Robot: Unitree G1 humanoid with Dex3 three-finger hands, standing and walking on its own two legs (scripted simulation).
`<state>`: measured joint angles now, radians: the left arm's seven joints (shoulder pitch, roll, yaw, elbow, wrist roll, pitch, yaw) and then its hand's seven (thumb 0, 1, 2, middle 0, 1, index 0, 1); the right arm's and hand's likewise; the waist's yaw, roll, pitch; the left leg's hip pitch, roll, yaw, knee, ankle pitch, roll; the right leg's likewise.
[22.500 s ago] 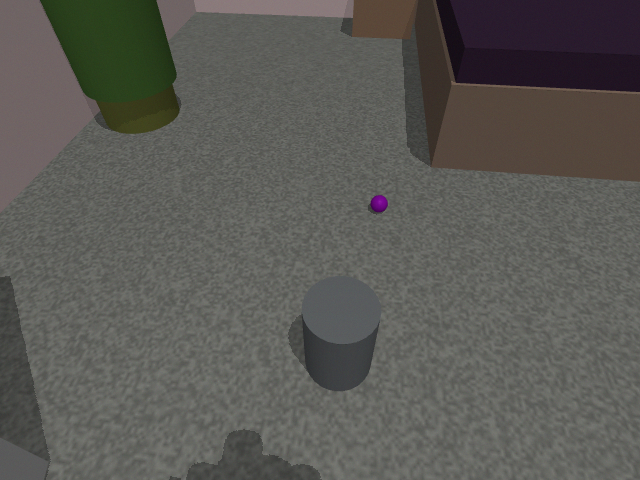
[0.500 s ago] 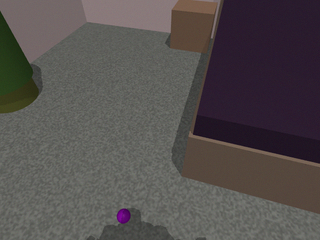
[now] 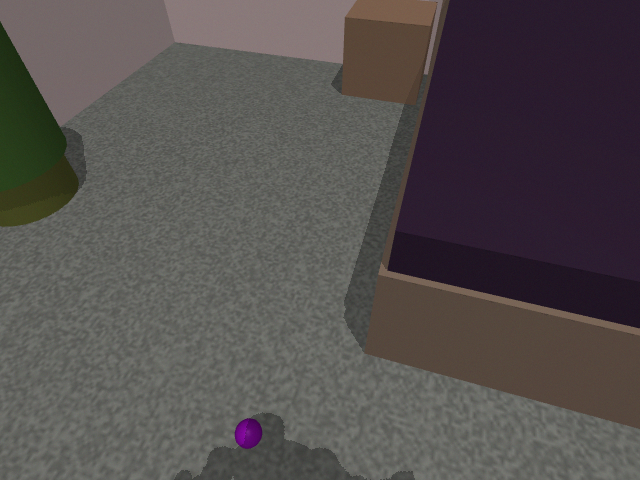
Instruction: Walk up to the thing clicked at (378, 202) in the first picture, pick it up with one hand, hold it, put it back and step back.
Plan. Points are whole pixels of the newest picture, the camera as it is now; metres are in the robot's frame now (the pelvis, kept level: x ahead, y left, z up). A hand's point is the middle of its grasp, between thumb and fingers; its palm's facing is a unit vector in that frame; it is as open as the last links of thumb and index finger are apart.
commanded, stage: stand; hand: left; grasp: from above
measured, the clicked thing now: (248, 433) +0.40 +0.23 -0.74
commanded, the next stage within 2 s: rise first in 0.78 s
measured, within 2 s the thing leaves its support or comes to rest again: neither
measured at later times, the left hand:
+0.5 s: hand out of the picture +0.07 +0.25 -0.16, palm faces -0.04 -0.94 -0.35, open 7.4 cm
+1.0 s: hand out of the picture +0.11 +0.25 -0.16, palm faces +0.03 -0.94 -0.34, open 7.7 cm
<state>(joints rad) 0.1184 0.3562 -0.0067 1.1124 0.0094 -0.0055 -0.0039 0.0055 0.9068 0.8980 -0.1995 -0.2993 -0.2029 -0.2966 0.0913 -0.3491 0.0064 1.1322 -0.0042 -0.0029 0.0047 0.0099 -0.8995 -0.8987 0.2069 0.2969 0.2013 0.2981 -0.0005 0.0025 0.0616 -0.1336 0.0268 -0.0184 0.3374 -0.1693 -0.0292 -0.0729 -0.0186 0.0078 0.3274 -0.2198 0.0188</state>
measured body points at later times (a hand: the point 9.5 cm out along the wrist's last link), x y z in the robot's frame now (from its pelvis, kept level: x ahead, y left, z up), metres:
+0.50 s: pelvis +0.00 +0.00 +0.00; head +0.01 +0.00 +0.45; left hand +0.07 +0.30 -0.13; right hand +0.07 -0.30 -0.13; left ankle +0.01 +0.14 -0.75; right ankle -0.03 -0.13 -0.75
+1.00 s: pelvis -0.01 +0.00 -0.01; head +0.03 +0.00 +0.44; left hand +0.11 +0.30 -0.13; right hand +0.08 -0.29 -0.13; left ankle +0.01 +0.14 -0.75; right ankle -0.03 -0.13 -0.75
